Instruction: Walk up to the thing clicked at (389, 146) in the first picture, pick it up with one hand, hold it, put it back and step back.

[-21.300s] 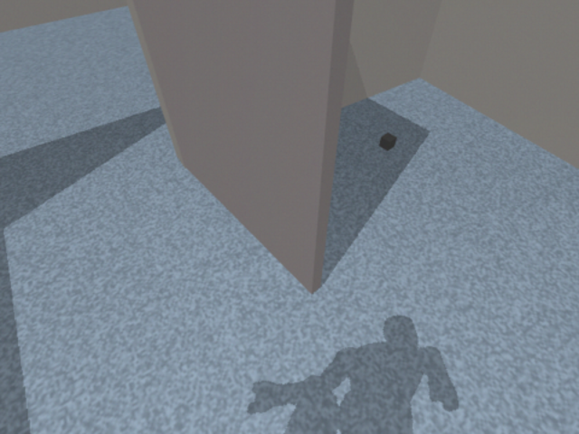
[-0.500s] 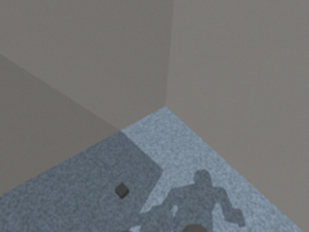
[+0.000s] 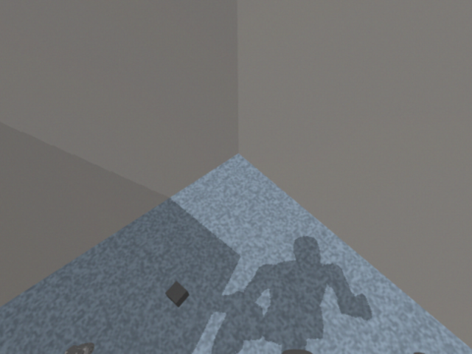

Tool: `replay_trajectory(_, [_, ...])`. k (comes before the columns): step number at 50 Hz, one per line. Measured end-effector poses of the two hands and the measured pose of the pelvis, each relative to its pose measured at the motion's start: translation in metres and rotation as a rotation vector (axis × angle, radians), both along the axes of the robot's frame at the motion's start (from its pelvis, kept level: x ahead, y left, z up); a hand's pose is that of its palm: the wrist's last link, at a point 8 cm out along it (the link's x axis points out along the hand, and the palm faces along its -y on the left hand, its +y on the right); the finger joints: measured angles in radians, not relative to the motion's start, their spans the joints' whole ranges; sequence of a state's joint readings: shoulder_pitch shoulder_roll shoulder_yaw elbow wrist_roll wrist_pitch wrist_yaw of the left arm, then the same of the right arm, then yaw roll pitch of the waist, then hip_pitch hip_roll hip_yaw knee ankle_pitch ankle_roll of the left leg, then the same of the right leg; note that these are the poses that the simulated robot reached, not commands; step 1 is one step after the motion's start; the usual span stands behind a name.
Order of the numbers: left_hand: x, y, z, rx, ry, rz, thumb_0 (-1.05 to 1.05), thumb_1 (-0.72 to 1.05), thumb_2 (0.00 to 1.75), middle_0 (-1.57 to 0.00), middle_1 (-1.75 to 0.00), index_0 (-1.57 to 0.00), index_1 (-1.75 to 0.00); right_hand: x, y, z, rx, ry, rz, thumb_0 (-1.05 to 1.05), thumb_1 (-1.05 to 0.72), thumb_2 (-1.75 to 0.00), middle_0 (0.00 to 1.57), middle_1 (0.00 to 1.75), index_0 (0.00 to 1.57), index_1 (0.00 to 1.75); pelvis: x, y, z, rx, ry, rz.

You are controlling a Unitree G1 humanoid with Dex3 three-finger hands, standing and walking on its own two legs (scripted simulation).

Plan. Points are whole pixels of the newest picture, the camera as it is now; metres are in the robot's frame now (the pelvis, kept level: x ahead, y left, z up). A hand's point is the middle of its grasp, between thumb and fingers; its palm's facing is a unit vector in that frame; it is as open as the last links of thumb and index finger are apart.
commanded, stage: walk up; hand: left
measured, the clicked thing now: (177, 294) +0.43 +0.25 -0.72
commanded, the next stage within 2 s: stand in 0.58 s
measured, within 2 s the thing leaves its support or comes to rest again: neither
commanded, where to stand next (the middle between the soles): +0.06 +0.00 m, yaw +0 degrees
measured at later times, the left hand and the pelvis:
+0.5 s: hand out of the picture +0.09 +0.25 -0.13, palm faces +0.01 -0.95 -0.32, open 7.4 cm; pelvis -0.01 -0.01 +0.02, yaw +1 degrees
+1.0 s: hand out of the picture +0.07 +0.27 -0.12, palm faces +0.00 -0.94 -0.34, open 7.4 cm; pelvis +0.00 +0.01 +0.03, yaw +1 degrees
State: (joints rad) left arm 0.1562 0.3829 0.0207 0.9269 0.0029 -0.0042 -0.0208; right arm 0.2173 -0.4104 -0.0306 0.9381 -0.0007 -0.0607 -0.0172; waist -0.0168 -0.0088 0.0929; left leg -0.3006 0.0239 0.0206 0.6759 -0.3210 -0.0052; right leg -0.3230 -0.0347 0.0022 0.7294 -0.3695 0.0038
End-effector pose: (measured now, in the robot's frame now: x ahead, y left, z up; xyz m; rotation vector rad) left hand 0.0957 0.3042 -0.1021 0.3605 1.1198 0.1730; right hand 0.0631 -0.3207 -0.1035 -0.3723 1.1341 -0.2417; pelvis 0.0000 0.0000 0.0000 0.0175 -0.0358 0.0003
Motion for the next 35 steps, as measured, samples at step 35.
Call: replay_trajectory(35, [-0.028, -0.001, 0.007, -0.057, 0.09, 0.079, 0.0, 0.9, 0.9, -0.21, -0.29, -0.2, -0.3, 0.002, 0.025, 0.018, 0.043, 0.096, 0.012, 0.01, -0.91, -0.9, 0.21, 0.3, 0.2, 0.3, -0.004, 0.006, 0.029, -0.022, -0.008, 0.013])
